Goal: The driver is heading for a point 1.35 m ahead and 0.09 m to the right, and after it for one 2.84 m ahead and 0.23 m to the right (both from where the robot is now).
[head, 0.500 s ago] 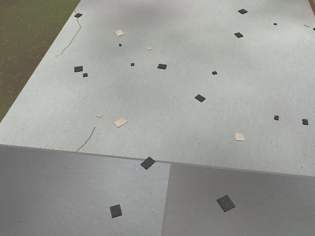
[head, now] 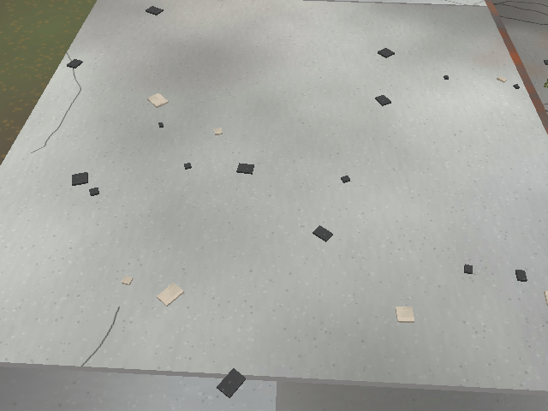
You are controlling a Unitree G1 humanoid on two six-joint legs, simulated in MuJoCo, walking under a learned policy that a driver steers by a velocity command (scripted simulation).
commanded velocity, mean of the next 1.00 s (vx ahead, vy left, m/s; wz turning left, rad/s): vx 0.50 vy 0.00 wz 0.00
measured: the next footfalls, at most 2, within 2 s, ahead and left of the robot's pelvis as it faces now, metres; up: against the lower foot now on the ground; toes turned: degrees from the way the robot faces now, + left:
right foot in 0.28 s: +0.34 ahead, -0.16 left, +0.00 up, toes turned -2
left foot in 0.84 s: +0.64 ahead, +0.08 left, +0.00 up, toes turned +3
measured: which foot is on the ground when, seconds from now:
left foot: down 0.00-0.28, up 0.30-0.82, down 0.84-1.00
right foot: up 0.00-0.26, down 0.28-0.86, up 0.88-1.00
